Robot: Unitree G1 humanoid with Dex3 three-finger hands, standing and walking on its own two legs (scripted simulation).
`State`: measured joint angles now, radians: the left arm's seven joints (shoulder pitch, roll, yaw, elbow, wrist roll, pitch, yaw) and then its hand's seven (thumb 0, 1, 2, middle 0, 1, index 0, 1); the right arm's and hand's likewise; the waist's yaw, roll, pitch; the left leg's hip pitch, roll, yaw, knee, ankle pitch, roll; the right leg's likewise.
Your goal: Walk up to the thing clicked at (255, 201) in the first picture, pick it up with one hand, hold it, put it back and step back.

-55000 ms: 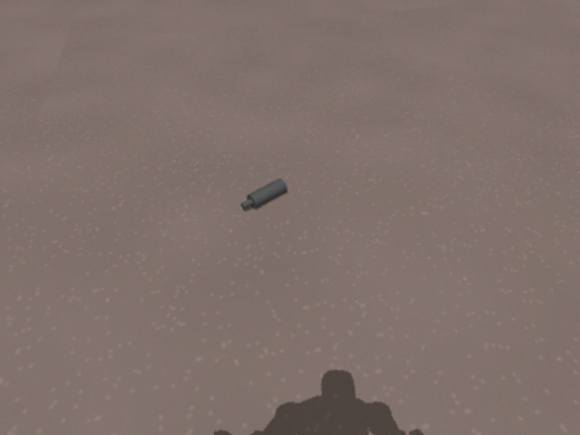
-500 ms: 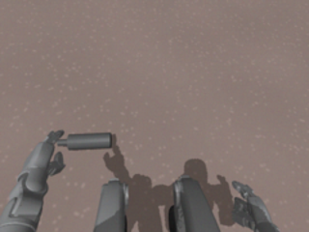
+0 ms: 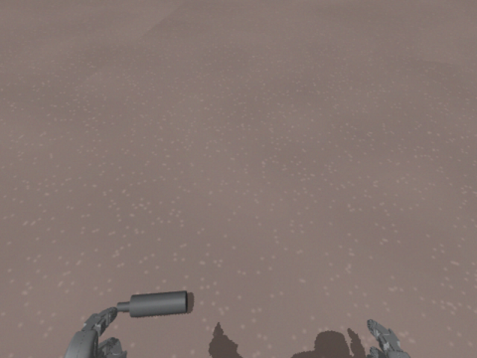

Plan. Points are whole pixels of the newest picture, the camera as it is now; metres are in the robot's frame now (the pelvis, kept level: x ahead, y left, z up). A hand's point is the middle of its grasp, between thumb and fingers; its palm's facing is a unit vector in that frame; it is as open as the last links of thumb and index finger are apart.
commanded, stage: home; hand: left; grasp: from above
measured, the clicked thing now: (152, 304) +0.49 +0.28 -0.65
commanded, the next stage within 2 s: none
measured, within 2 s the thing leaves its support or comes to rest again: neither
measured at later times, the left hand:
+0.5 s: hand out of the picture +0.17 +0.18 -0.02, palm faces +0.06 -0.98 -0.19, open 7.4 cm
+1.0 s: hand out of the picture +0.18 +0.18 -0.02, palm faces +0.05 -0.98 -0.19, open 7.4 cm
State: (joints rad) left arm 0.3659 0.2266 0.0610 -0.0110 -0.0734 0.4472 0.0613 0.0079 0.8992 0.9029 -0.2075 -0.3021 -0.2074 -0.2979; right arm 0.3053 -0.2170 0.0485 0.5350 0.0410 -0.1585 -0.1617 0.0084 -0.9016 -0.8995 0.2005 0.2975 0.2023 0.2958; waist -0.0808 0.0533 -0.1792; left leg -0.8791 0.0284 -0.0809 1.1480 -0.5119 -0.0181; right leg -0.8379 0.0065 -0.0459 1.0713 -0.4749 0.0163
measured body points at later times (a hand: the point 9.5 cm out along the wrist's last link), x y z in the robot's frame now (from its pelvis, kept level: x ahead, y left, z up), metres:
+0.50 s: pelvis +0.01 +0.00 +0.02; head +0.03 +0.00 +0.47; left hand +0.17 +0.23 -0.01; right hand +0.19 -0.24 -0.03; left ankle +0.03 +0.12 -0.66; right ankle +0.03 -0.14 -0.66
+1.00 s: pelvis +0.02 +0.00 +0.02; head +0.03 +0.00 +0.47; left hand +0.18 +0.23 +0.00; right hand +0.17 -0.25 -0.04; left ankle +0.03 +0.12 -0.66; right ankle +0.03 -0.14 -0.66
